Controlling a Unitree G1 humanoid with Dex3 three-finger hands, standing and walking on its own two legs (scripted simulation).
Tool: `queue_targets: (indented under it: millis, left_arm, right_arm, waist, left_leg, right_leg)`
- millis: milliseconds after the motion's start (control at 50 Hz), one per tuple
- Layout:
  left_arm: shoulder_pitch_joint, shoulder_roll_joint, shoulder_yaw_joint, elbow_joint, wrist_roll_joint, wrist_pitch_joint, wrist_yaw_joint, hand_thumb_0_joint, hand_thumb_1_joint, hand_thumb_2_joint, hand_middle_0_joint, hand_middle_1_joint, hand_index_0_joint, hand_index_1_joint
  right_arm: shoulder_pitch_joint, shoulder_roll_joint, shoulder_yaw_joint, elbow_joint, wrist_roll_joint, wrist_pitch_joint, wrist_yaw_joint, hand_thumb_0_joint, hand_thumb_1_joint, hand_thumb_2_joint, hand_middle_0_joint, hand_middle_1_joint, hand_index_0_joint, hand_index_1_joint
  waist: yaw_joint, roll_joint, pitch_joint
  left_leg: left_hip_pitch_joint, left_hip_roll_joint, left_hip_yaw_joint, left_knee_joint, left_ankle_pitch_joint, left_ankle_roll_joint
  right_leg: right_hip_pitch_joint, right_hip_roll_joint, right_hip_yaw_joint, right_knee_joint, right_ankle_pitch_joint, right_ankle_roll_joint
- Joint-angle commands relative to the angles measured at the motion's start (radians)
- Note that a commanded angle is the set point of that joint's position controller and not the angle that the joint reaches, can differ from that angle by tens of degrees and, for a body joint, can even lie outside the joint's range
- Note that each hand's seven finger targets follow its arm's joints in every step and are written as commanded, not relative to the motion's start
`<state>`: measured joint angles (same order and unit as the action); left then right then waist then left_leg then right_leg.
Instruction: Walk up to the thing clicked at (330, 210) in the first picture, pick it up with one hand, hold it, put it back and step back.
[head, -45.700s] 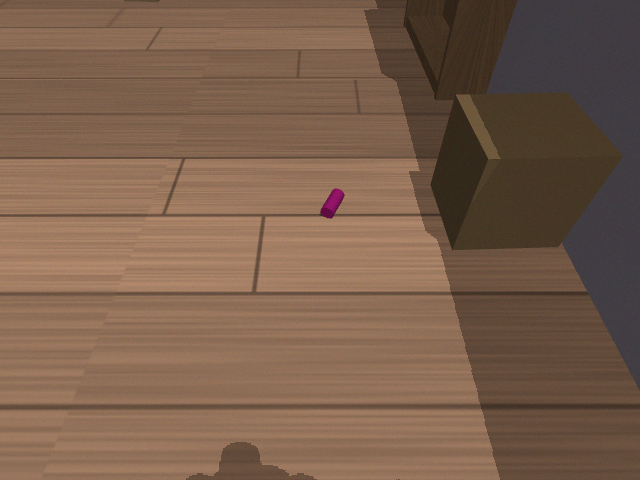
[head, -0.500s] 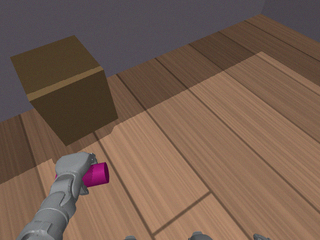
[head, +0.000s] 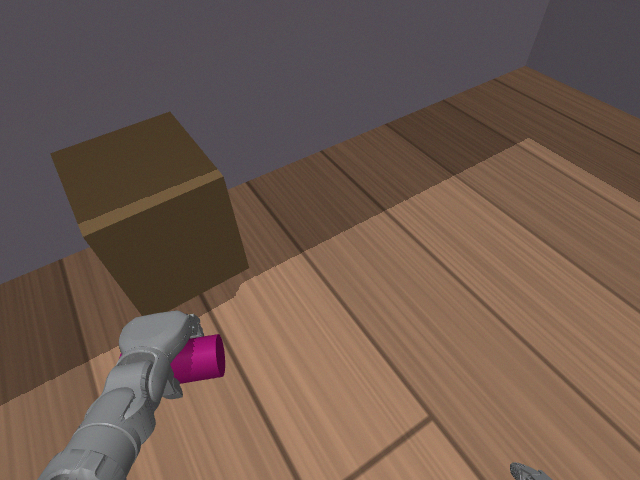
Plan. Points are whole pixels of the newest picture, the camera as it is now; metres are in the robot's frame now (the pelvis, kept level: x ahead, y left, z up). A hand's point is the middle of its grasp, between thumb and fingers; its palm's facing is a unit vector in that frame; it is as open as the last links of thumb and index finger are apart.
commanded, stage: hold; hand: left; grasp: from above
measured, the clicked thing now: (174, 362) +0.32 +0.23 -0.08
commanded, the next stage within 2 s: crouch in 1.56 s
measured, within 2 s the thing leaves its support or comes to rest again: neither
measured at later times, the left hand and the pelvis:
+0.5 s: hand (167, 374) +0.29 +0.22 -0.04, palm faces -0.45 -0.07 -0.89, open 8.9 cm; pelvis -0.01 -0.01 +0.01, yaw +0 degrees
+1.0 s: hand (162, 374) +0.28 +0.22 -0.02, palm faces -0.44 -0.07 -0.90, open 8.9 cm; pelvis -0.01 -0.01 +0.02, yaw +0 degrees
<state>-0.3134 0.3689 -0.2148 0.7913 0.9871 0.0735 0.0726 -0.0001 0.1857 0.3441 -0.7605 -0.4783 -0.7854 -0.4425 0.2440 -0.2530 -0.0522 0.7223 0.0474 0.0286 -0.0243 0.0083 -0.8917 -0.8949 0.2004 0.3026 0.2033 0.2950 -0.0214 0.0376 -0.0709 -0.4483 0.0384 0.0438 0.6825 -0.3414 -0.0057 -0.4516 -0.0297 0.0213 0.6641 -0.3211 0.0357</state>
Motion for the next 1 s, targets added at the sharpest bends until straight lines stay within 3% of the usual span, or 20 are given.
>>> queue_targets:
  millis: [0,180,260,400,560,660,720,800,900,980]
  left_arm:
    - [-0.317,0.191,0.076,-0.196,-0.005,0.007,0.029,0.0,0.694,0.539,-0.995,-0.588,-1.035,-0.547]
    - [-0.31,0.185,0.068,-0.244,-0.002,0.012,0.012,0.0,0.674,0.547,-0.999,-0.55,-1.028,-0.52]
    - [-0.335,0.212,0.083,-0.272,-0.001,0.008,0.004,0.0,0.68,0.572,-0.999,-0.585,-1.03,-0.553]
    - [-0.285,0.183,0.065,-0.263,-0.004,0.014,-0.019,0.0,0.701,0.528,-0.996,-0.584,-1.036,-0.542]
    - [-0.291,0.214,0.089,-0.316,-0.01,0.003,-0.027,0.0,0.707,0.534,-1.001,-0.59,-1.042,-0.547]
    - [-0.277,0.212,0.086,-0.315,0.001,0.004,-0.029,0.0,0.694,0.545,-0.987,-0.616,-1.03,-0.571]
    - [-0.27,0.194,0.072,-0.31,-0.003,0.007,-0.035,0.0,0.699,0.552,-0.986,-0.628,-1.031,-0.581]
    - [-0.279,0.203,0.079,-0.348,-0.011,0.006,-0.045,0.0,0.701,0.558,-0.991,-0.628,-1.035,-0.583]
    - [-0.277,0.22,0.092,-0.347,-0.005,0.012,-0.058,0.0,0.672,0.574,-0.979,-0.618,-1.016,-0.58]
    - [-0.276,0.213,0.079,-0.362,-0.008,0.012,-0.076,0.0,0.67,0.55,-0.963,-0.634,-1.008,-0.588]
  right_arm:
    - [-0.033,-0.141,-0.044,-0.128,0.001,-0.027,-0.012,0.0,-0.887,-0.893,0.2,0.3,0.2,0.3]
    - [-0.056,-0.138,-0.04,-0.142,0.004,-0.014,-0.009,0.0,-0.889,-0.895,0.2,0.3,0.2,0.3]
    - [-0.066,-0.134,-0.035,-0.145,0.004,-0.009,-0.01,0.0,-0.892,-0.896,0.2,0.3,0.2,0.3]
    - [-0.096,-0.132,-0.028,-0.163,0.009,-0.008,-0.012,0.0,-0.888,-0.895,0.2,0.3,0.2,0.3]
    - [-0.126,-0.128,-0.021,-0.174,0.01,-0.009,-0.018,0.0,-0.891,-0.896,0.2,0.299,0.199,0.299]
    - [-0.129,-0.126,-0.021,-0.168,0.012,-0.009,-0.021,0.0,-0.893,-0.897,0.2,0.3,0.199,0.3]
    - [-0.131,-0.127,-0.021,-0.168,0.012,-0.01,-0.02,0.0,-0.892,-0.896,0.2,0.3,0.199,0.3]
    - [-0.146,-0.122,-0.018,-0.177,0.015,-0.009,-0.022,0.0,-0.894,-0.897,0.2,0.3,0.2,0.3]
    - [-0.151,-0.124,-0.017,-0.177,0.014,-0.007,-0.021,0.0,-0.895,-0.897,0.2,0.3,0.199,0.3]
    - [-0.161,-0.12,-0.012,-0.186,0.017,-0.007,-0.023,0.0,-0.896,-0.898,0.2,0.3,0.199,0.3]
  waist:
    - [0.001,-0.018,-0.237]
    - [0.009,-0.021,-0.238]
    - [0.017,-0.007,-0.242]
    - [0.014,-0.034,-0.188]
    - [0.026,-0.027,-0.187]
    - [0.032,-0.026,-0.198]
    - [0.021,-0.035,-0.187]
    - [0.038,-0.027,-0.181]
    - [0.038,-0.019,-0.171]
    - [0.04,-0.017,-0.174]
  left_leg:
    - [0.16,-0.042,-0.012,-0.111,0.296,0.004]
    - [0.213,-0.042,-0.003,-0.144,0.337,0.01]
    - [0.221,-0.042,-0.001,-0.159,0.323,0.011]
    - [0.221,-0.045,0.002,-0.196,0.242,0.015]
    - [0.243,-0.049,0.006,-0.217,0.219,0.017]
    - [0.262,-0.046,0.006,-0.224,0.263,0.015]
    - [0.268,-0.044,0.007,-0.231,0.256,0.017]
    - [0.273,-0.048,0.011,-0.243,0.244,0.019]
    - [0.281,-0.04,0.004,-0.256,0.249,0.014]
    - [0.29,-0.046,0.008,-0.262,0.26,0.016]
  right_leg:
    - [0.124,0.065,-0.026,-0.103,0.246,-0.039]
    - [0.161,0.06,-0.024,-0.129,0.291,-0.037]
    - [0.175,0.06,-0.022,-0.146,0.276,-0.036]
    - [0.173,0.055,-0.016,-0.185,0.198,-0.036]
    - [0.189,0.05,-0.013,-0.21,0.175,-0.032]
    - [0.204,0.052,-0.019,-0.21,0.208,-0.035]
    - [0.202,0.053,-0.019,-0.216,0.206,-0.035]
    - [0.213,0.049,-0.019,-0.233,0.195,-0.033]
    - [0.22,0.054,-0.026,-0.235,0.19,-0.038]
    - [0.227,0.052,-0.023,-0.244,0.201,-0.038]
